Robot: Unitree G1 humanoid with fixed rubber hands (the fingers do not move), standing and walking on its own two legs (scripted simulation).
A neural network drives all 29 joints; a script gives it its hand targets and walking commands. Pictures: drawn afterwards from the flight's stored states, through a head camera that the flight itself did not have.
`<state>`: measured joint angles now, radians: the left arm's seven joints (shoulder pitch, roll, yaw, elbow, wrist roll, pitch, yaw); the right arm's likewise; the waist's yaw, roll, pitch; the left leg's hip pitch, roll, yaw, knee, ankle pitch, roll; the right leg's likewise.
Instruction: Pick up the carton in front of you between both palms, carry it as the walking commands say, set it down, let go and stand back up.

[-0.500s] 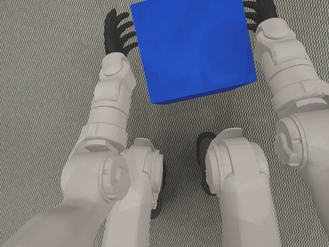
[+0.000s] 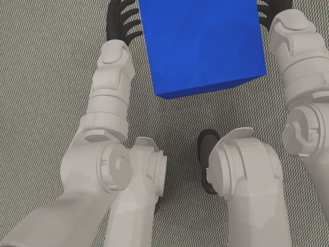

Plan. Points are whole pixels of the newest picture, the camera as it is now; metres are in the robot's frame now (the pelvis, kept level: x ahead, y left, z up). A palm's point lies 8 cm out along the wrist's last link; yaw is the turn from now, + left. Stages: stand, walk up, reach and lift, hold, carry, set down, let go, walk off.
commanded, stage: set down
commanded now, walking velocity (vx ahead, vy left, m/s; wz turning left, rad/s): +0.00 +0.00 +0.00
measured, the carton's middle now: (196, 50) +0.51 -0.10 -0.24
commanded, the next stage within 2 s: let go in 1.74 s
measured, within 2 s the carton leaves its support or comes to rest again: neither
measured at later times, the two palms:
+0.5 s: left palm (121, 59) +0.51 +0.08 -0.19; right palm (279, 42) +0.48 -0.28 -0.19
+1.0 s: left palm (99, 36) +0.52 +0.07 -0.06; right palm out of the picture +0.49 -0.30 -0.07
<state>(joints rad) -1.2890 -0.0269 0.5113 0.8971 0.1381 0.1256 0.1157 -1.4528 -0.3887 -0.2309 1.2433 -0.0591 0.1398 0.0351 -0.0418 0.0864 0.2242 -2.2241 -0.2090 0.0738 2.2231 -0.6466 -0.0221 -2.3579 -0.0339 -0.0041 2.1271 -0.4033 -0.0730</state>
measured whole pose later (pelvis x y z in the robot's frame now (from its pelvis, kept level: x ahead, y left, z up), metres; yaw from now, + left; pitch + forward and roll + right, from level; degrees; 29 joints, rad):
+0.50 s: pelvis +0.01 +0.00 +0.00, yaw -1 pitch +33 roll +3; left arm -1.28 0.10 0.23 1.04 -0.02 0.07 0.15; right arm -1.37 -0.46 -0.21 1.30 0.06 0.00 0.01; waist -0.04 0.05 0.37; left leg -2.17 -0.20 0.07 2.27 -0.70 -0.02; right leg -2.31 -0.03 -0.02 2.17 -0.44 -0.07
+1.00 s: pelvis +0.00 +0.00 +0.06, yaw -2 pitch +36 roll +5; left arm -1.12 0.10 0.22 0.74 -0.12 0.19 0.22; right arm -1.24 -0.48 -0.15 0.97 0.13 0.15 0.05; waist -0.04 0.06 0.21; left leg -2.04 -0.16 0.06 2.06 -0.66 -0.01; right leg -2.19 0.01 0.00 1.97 -0.42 -0.06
